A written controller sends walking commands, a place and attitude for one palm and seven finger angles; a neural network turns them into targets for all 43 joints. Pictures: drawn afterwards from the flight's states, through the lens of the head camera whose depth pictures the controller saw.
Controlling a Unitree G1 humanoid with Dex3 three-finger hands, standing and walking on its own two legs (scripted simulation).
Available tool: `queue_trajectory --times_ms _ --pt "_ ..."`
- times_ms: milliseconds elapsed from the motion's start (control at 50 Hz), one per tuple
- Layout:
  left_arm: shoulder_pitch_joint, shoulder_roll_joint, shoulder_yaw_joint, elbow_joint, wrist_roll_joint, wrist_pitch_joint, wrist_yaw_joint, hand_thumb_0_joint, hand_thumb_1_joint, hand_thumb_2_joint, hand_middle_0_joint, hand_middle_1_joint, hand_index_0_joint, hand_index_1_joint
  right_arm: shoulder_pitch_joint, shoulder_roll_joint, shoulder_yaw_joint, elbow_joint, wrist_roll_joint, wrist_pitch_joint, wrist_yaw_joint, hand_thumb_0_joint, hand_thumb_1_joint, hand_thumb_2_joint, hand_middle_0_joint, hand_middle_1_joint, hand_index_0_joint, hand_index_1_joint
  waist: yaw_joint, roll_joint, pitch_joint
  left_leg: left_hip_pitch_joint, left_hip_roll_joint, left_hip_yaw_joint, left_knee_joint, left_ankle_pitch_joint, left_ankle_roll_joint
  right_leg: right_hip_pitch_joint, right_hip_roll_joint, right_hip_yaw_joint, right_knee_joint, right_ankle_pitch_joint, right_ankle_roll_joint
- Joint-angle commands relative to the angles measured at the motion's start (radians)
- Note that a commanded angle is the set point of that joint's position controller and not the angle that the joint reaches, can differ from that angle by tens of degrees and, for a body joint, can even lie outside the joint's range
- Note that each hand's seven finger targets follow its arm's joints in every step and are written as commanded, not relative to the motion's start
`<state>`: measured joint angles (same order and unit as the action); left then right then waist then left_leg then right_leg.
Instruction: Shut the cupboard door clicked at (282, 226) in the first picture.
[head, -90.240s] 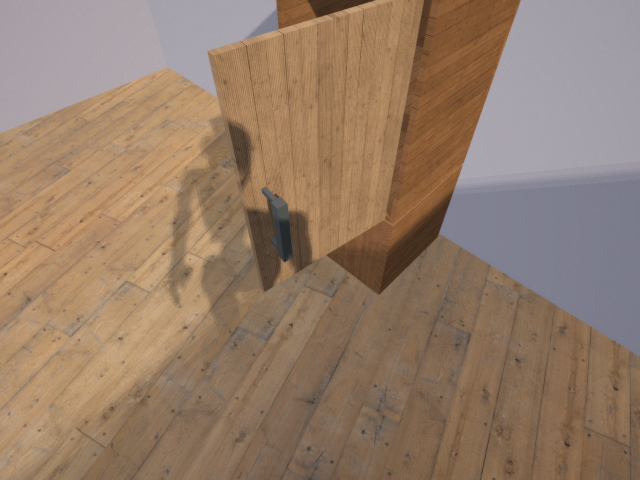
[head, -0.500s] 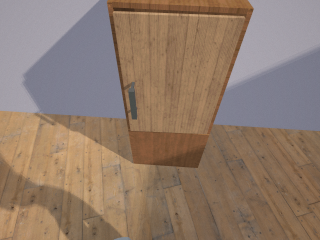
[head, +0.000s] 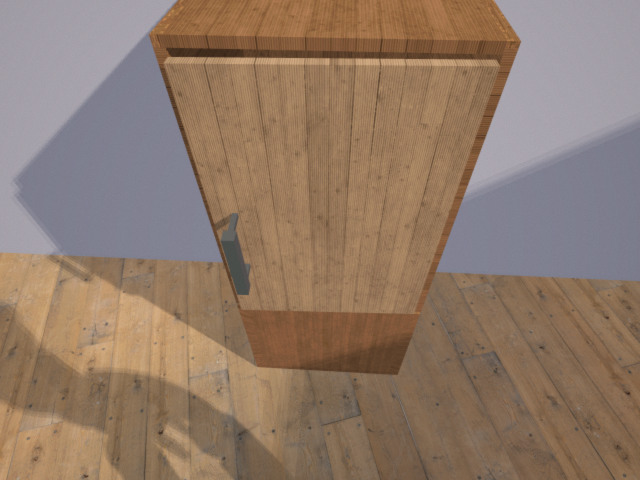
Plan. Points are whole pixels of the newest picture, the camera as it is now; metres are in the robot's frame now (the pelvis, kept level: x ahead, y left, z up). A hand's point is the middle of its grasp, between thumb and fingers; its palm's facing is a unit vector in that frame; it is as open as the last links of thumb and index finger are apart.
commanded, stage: come to a stop and stand still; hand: left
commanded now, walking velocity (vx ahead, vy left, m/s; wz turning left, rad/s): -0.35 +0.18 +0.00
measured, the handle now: (239, 255) +0.50 +0.18 -0.09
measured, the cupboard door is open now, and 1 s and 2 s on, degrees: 2 2 2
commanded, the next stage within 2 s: look again from close up in 1.64 s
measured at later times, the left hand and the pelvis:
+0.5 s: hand out of the picture +0.07 +0.21 -0.17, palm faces +0.06 -0.97 -0.21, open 7.4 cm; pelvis +0.02 +0.02 +0.01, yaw +0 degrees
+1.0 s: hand out of the picture +0.00 +0.13 -0.17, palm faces +0.02 -0.99 -0.12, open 7.4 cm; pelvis +0.01 -0.02 +0.01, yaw +0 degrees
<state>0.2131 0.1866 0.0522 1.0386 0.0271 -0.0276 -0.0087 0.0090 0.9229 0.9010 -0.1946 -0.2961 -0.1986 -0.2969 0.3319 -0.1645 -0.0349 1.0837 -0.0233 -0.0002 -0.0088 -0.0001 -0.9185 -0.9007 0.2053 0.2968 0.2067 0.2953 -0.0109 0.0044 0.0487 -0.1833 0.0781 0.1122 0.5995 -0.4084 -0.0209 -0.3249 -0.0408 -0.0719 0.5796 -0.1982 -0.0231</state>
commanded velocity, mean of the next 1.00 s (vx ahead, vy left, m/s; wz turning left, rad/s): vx -0.06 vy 0.00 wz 0.00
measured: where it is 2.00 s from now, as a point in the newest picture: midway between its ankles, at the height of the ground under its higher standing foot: outside the picture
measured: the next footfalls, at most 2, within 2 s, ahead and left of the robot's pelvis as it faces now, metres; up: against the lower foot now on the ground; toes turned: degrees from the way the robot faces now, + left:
left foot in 0.32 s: +0.10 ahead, +0.11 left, +0.00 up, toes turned +0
right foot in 0.66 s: +0.01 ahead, -0.12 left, +0.00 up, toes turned +0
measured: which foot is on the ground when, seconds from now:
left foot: up 0.00-0.30, down 0.32-1.00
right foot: down 0.00-0.34, up 0.36-0.64, down 0.66-1.00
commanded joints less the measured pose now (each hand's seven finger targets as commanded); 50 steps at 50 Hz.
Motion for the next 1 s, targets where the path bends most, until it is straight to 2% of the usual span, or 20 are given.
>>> queue_trajectory --times_ms 0,60,120,200,260,280,300,320,340,360,420,520,560,600,620,640,660,700,860,980 --pt "0.089 0.148 0.008 0.008 -0.005 -0.027 0.029 0.000 0.900 0.900 -0.200 -0.300 -0.200 -0.300 -0.001 -0.054 -0.005 -0.056 0.014 -0.006 -0.014 0.000 -0.900 -0.900 0.200 0.300 0.200 0.300 0.020 -0.257 -0.021 -0.195 -0.010 -0.088 0.210 -0.156 0.000 0.167 -0.315 0.369 -0.315 0.444 -0.176" --pt "0.040 0.136 0.011 0.002 -0.003 -0.011 0.049 0.000 0.900 0.900 -0.200 -0.300 -0.200 -0.300 0.022 -0.045 0.002 -0.019 0.028 0.010 -0.022 0.000 -0.900 -0.900 0.200 0.300 0.200 0.300 0.008 -0.138 -0.102 -0.164 -0.029 -0.084 0.128 -0.092 -0.015 0.273 -0.278 0.201 -0.161 0.923 -0.171" --pt "0.061 0.164 0.028 0.006 -0.006 0.011 0.058 0.000 0.900 0.900 -0.200 -0.300 -0.200 -0.300 -0.021 -0.066 -0.010 -0.041 0.020 0.030 -0.021 0.000 -0.900 -0.900 0.200 0.300 0.200 0.300 0.035 -0.138 -0.133 -0.180 -0.063 -0.061 0.114 -0.042 -0.031 0.335 -0.285 0.190 -0.137 0.972 -0.171" --pt "0.010 0.173 0.042 -0.021 -0.001 0.032 0.062 0.000 0.900 0.900 -0.200 -0.300 -0.200 -0.300 -0.064 -0.080 -0.024 -0.077 0.017 0.045 -0.017 0.000 -0.900 -0.900 0.200 0.300 0.200 0.300 0.029 -0.176 -0.090 -0.171 -0.064 -0.079 0.102 -0.010 -0.031 0.271 -0.290 0.175 -0.145 0.850 -0.176" --pt "-0.029 0.162 0.040 -0.042 -0.006 0.044 0.059 0.000 0.900 0.900 -0.200 -0.300 -0.200 -0.300 -0.038 -0.089 -0.026 -0.075 0.013 0.041 -0.011 0.000 -0.900 -0.900 0.200 0.300 0.200 0.300 -0.002 -0.143 -0.088 -0.021 -0.039 -0.083 -0.118 0.233 -0.019 0.155 -0.231 0.141 -0.094 0.544 -0.112" --pt "-0.014 0.136 0.034 -0.050 -0.010 0.050 0.058 0.000 0.900 0.900 -0.200 -0.300 -0.200 -0.300 -0.027 -0.119 -0.030 -0.080 0.006 0.032 -0.012 0.000 -0.900 -0.900 0.200 0.300 0.200 0.300 -0.001 -0.054 -0.104 0.066 0.035 -0.135 -0.178 0.457 0.012 0.077 -0.162 0.102 -0.040 0.331 -0.057" --pt "0.017 0.090 0.022 -0.067 -0.014 0.058 0.057 0.000 0.900 0.900 -0.200 -0.300 -0.200 -0.300 -0.043 -0.183 -0.037 -0.104 -0.002 0.025 -0.013 0.000 -0.900 -0.900 0.200 0.300 0.200 0.300 0.014 0.137 -0.114 0.062 0.203 -0.306 -0.219 0.722 0.099 0.020 -0.052 0.024 0.042 -0.001 0.012" --pt "0.024 0.070 0.014 -0.074 -0.014 0.064 0.061 0.000 0.900 0.900 -0.200 -0.300 -0.200 -0.300 -0.051 -0.215 -0.040 -0.116 -0.007 0.026 -0.017 0.000 -0.900 -0.900 0.200 0.300 0.200 0.300 0.003 0.194 -0.096 -0.024 0.291 -0.349 -0.276 0.716 0.185 0.041 0.015 0.024 0.198 -0.349 0.025" --pt "0.006 0.080 0.013 -0.085 -0.010 0.076 0.060 0.000 0.900 0.900 -0.200 -0.300 -0.200 -0.300 -0.073 -0.203 -0.033 -0.128 -0.008 0.017 -0.029 0.000 -0.900 -0.900 0.200 0.300 0.200 0.300 0.004 0.190 -0.063 -0.060 0.294 -0.403 -0.301 0.728 0.225 -0.004 0.041 0.080 0.332 -0.425 0.026" --pt "0.006 0.094 0.019 -0.076 -0.009 0.082 0.056 0.000 0.900 0.900 -0.200 -0.300 -0.200 -0.300 -0.104 -0.200 -0.028 -0.132 -0.010 0.014 -0.039 0.000 -0.900 -0.900 0.200 0.300 0.200 0.300 0.011 0.175 -0.063 -0.047 0.277 -0.367 -0.285 0.738 0.225 -0.037 0.035 0.135 0.411 -0.389 0.026" --pt "0.044 0.093 0.021 -0.060 -0.011 0.079 0.042 0.000 0.900 0.900 -0.200 -0.300 -0.200 -0.300 -0.156 -0.176 -0.017 -0.150 -0.004 0.009 -0.043 0.000 -0.900 -0.900 0.200 0.300 0.200 0.300 0.030 0.130 -0.093 0.006 0.215 -0.272 -0.268 0.602 0.210 -0.064 0.035 0.132 0.430 -0.296 0.041" --pt "0.040 0.067 0.002 -0.060 -0.009 0.076 0.028 0.000 0.900 0.900 -0.200 -0.300 -0.200 -0.300 -0.127 -0.192 -0.029 -0.123 -0.004 0.013 -0.033 0.000 -0.900 -0.900 0.200 0.300 0.200 0.300 -0.004 0.159 -0.085 0.000 0.210 -0.297 -0.332 0.274 0.187 0.029 0.021 0.073 0.162 -0.282 0.036" --pt "0.084 0.058 -0.004 -0.039 -0.009 0.068 0.025 0.000 0.900 0.900 -0.200 -0.300 -0.200 -0.300 -0.128 -0.190 -0.032 -0.113 0.000 0.013 -0.027 0.000 -0.900 -0.900 0.200 0.300 0.200 0.300 0.011 0.126 -0.069 -0.053 0.183 -0.284 -0.324 0.171 0.159 0.126 0.029 0.053 -0.015 -0.181 0.028" --pt "0.137 0.078 -0.005 -0.014 -0.004 0.054 0.031 0.000 0.900 0.900 -0.200 -0.300 -0.200 -0.300 -0.126 -0.158 -0.031 -0.107 0.012 0.015 -0.021 0.000 -0.900 -0.900 0.200 0.300 0.200 0.300 0.023 0.038 -0.046 -0.113 0.083 -0.214 -0.267 0.083 0.079 0.208 0.002 0.113 -0.242 -0.063 0.006" --pt "0.117 0.108 -0.004 -0.017 -0.001 0.045 0.034 0.000 0.900 0.900 -0.200 -0.300 -0.200 -0.300 -0.121 -0.123 -0.026 -0.109 0.018 0.019 -0.017 0.000 -0.900 -0.900 0.200 0.300 0.200 0.300 0.005 -0.043 -0.005 -0.124 0.018 -0.157 -0.219 0.030 0.033 0.135 -0.087 0.223 -0.302 -0.157 -0.030" --pt "0.078 0.139 -0.006 -0.026 -0.004 0.041 0.033 0.000 0.900 0.900 -0.200 -0.300 -0.200 -0.300 -0.119 -0.091 -0.015 -0.107 0.017 0.021 -0.009 0.000 -0.900 -0.900 0.200 0.300 0.200 0.300 -0.012 -0.053 0.022 -0.041 -0.018 -0.122 -0.188 0.075 0.014 0.009 -0.147 0.258 -0.351 -0.232 -0.054" --pt "0.046 0.141 -0.009 -0.024 -0.005 0.030 0.030 0.000 0.900 0.900 -0.200 -0.300 -0.200 -0.300 -0.096 -0.083 -0.012 -0.095 0.013 0.021 -0.007 0.000 -0.900 -0.900 0.200 0.300 0.200 0.300 -0.034 -0.123 -0.005 0.028 -0.031 -0.100 -0.164 0.135 0.007 -0.050 -0.132 0.261 -0.363 -0.256 -0.053" --pt "0.034 0.114 -0.017 -0.013 -0.010 0.021 0.033 0.000 0.900 0.900 -0.200 -0.300 -0.200 -0.300 -0.075 -0.088 -0.010 -0.063 0.010 0.016 -0.008 0.000 -0.900 -0.900 0.200 0.300 0.200 0.300 -0.030 -0.175 0.030 0.056 -0.015 -0.106 -0.154 0.207 0.013 -0.074 -0.110 0.235 -0.364 -0.206 -0.046" --pt "0.106 0.060 -0.021 0.042 -0.018 0.025 0.040 0.000 0.900 0.900 -0.200 -0.300 -0.200 -0.300 0.004 -0.063 0.006 0.024 0.007 0.003 -0.020 0.000 -0.900 -0.900 0.200 0.300 0.200 0.300 -0.009 -0.020 0.062 0.013 0.015 -0.119 -0.217 0.252 0.011 0.020 -0.063 0.184 -0.328 -0.151 -0.028" --pt "0.136 0.032 -0.022 0.073 -0.022 0.026 0.044 0.000 0.900 0.900 -0.200 -0.300 -0.200 -0.300 0.039 -0.052 0.012 0.049 0.008 -0.007 -0.032 0.000 -0.900 -0.900 0.200 0.300 0.200 0.300 0.005 0.003 0.047 -0.003 0.025 -0.128 -0.232 0.290 0.015 0.095 -0.053 0.161 -0.299 -0.059 -0.024"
